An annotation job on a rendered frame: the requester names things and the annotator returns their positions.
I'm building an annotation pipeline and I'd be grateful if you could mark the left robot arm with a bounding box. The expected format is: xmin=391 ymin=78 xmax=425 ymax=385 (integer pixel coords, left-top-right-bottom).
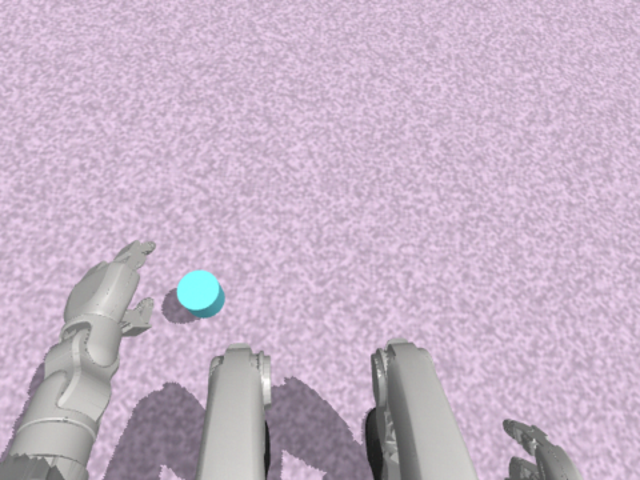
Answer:
xmin=0 ymin=314 xmax=123 ymax=480

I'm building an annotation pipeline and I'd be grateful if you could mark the right robot hand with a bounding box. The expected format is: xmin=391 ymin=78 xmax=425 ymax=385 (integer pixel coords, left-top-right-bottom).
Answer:
xmin=503 ymin=419 xmax=584 ymax=480

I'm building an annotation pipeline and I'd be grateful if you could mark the tin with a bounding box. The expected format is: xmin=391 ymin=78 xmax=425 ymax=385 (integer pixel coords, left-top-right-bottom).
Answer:
xmin=177 ymin=270 xmax=225 ymax=318

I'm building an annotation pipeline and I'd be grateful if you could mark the left robot hand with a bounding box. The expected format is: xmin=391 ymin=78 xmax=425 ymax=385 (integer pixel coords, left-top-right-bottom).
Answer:
xmin=63 ymin=240 xmax=156 ymax=337

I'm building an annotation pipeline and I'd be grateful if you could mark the right robot foot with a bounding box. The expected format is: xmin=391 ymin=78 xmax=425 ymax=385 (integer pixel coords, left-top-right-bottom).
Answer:
xmin=365 ymin=408 xmax=383 ymax=480

